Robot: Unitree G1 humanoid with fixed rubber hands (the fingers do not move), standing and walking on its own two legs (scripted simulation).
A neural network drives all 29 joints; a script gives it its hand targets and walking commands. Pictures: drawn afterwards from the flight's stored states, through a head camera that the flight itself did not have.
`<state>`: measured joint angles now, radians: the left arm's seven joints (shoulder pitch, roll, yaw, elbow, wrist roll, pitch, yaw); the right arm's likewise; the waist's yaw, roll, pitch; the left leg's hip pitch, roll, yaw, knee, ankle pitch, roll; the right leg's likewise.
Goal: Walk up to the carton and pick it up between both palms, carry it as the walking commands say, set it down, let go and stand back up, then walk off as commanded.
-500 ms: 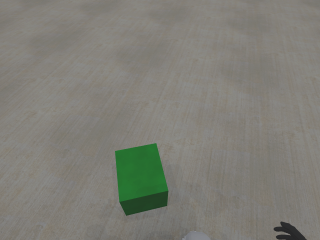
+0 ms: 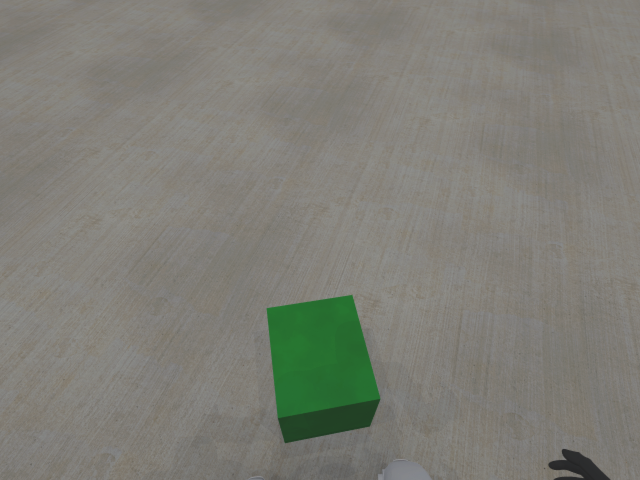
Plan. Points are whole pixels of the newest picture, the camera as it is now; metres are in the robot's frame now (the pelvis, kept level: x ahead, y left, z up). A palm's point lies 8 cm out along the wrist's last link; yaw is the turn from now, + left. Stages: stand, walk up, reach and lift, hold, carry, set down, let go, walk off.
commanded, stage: walk up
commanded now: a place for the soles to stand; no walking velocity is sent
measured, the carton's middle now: (319, 368) +0.50 -0.02 -0.61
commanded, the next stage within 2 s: none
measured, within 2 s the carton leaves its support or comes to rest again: neither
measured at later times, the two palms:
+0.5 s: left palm out of the picture +0.15 +0.36 -0.03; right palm out of the picture +0.12 -0.34 -0.07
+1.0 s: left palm (5, 459) +0.19 +0.37 -0.05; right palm out of the picture +0.13 -0.33 -0.06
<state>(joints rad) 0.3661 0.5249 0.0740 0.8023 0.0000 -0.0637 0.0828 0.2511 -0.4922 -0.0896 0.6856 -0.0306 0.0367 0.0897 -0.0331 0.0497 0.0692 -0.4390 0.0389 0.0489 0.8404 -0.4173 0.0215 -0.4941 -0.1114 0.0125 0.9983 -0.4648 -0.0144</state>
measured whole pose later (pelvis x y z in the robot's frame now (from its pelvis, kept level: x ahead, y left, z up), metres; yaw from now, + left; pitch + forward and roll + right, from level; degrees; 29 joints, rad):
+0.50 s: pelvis +0.05 +0.01 +0.01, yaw -3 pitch -1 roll +2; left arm 0.28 0.52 0.07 0.80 0.00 -0.07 0.07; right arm 0.26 -0.49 -0.09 0.69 -0.03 0.01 0.03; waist -0.04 0.03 0.08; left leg -0.44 0.03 0.04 0.92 -0.50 0.04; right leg -0.42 -0.06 -0.01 0.74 -0.31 -0.03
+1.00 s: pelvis +0.06 +0.02 +0.01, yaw -4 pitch -1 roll +1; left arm 0.24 0.51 0.07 0.80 0.00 -0.05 0.04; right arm 0.26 -0.49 -0.08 0.69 -0.03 0.00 0.03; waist -0.03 0.00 0.07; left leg -0.37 0.04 0.04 0.77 -0.38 0.00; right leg -0.42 -0.05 0.00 0.79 -0.35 -0.01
